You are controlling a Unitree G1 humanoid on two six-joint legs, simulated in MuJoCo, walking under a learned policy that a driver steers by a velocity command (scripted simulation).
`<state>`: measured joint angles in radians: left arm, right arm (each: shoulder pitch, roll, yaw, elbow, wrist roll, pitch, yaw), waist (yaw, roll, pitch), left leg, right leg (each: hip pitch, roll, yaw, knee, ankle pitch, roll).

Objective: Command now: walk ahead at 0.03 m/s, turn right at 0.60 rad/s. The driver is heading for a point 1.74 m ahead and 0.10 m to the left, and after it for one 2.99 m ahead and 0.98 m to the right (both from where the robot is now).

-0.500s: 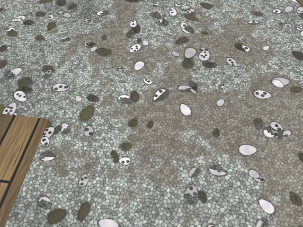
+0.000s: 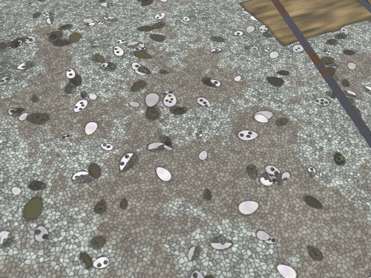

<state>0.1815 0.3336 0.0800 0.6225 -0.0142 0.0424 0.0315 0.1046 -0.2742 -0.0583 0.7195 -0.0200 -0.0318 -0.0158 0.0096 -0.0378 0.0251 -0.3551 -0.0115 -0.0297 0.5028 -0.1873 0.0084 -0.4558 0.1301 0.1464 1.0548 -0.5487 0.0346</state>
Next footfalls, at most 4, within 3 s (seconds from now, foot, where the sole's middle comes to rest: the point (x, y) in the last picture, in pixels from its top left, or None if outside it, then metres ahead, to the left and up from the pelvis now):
0.30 right None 0.02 -0.15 -0.77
0.74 left None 0.10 0.08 -0.77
1.22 right None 0.40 -0.21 -0.77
1.74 left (191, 208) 0.73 -0.01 -0.77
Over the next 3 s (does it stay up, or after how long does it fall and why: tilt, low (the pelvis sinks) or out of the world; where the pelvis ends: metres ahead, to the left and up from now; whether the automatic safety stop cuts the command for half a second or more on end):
stays up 1.23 -0.15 0.00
